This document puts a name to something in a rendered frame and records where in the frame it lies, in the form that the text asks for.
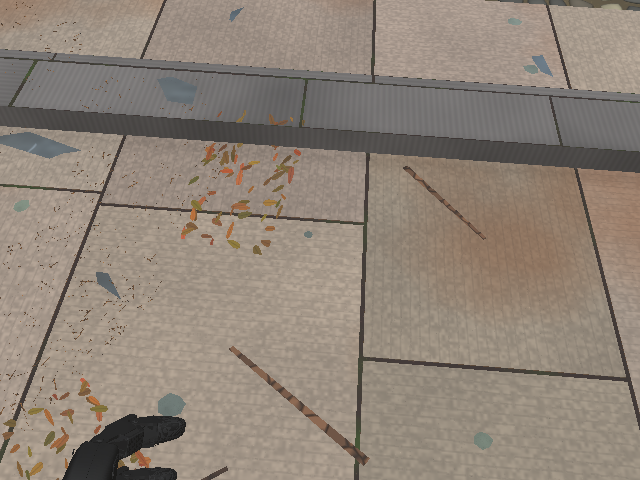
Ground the left robot hand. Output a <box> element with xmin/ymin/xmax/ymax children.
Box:
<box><xmin>62</xmin><ymin>414</ymin><xmax>186</xmax><ymax>480</ymax></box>

